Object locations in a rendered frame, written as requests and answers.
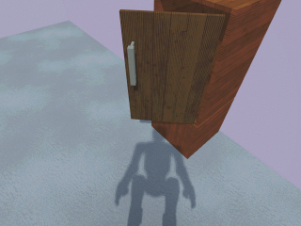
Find cupboard door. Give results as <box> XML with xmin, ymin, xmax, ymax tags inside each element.
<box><xmin>119</xmin><ymin>9</ymin><xmax>226</xmax><ymax>124</ymax></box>

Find handle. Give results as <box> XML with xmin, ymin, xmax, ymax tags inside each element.
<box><xmin>127</xmin><ymin>41</ymin><xmax>136</xmax><ymax>86</ymax></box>

